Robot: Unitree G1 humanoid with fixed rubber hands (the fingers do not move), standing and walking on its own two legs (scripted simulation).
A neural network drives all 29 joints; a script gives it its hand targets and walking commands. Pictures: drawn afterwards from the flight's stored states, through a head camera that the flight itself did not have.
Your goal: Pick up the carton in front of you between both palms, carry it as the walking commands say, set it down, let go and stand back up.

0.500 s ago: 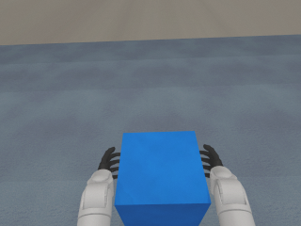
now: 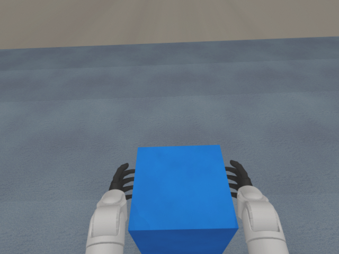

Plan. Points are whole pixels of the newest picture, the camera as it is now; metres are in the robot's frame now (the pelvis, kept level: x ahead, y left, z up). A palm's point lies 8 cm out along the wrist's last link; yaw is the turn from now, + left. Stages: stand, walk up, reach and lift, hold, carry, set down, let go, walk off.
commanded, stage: carry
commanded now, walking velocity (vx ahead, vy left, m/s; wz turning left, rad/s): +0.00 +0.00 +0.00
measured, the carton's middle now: (180, 204) +0.30 +0.00 -0.04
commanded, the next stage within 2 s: hold in 0.54 s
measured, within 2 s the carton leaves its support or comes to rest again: neither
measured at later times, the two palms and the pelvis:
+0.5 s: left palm (113, 197) +0.28 +0.16 +0.04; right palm (241, 193) +0.28 -0.14 +0.04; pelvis -0.01 +0.01 +0.00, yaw +0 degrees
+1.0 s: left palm (104, 210) +0.24 +0.17 +0.05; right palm (235, 190) +0.28 -0.13 +0.05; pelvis -0.02 -0.02 +0.01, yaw +8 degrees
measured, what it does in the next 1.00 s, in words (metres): stands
